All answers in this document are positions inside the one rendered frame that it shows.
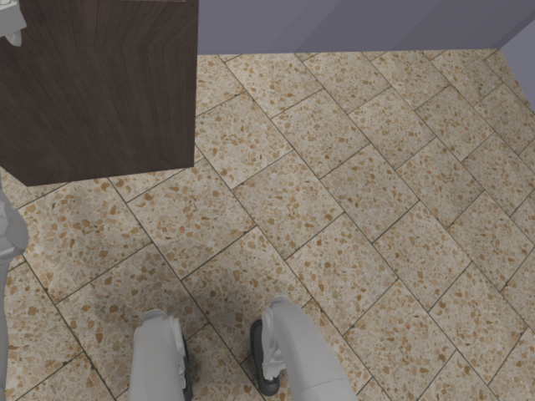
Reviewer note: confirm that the left robot thigh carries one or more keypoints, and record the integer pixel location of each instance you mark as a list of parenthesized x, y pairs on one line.
[(154, 372)]

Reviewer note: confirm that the robot left upper arm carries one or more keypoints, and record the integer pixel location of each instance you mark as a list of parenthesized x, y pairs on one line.
[(13, 242)]

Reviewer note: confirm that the left robot hand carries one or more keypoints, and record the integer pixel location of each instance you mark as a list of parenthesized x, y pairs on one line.
[(11, 21)]

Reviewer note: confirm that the cabinet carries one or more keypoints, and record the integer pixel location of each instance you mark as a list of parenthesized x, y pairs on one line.
[(99, 88)]

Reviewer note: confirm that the robot right foot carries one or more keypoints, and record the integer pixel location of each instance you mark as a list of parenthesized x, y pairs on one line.
[(267, 387)]

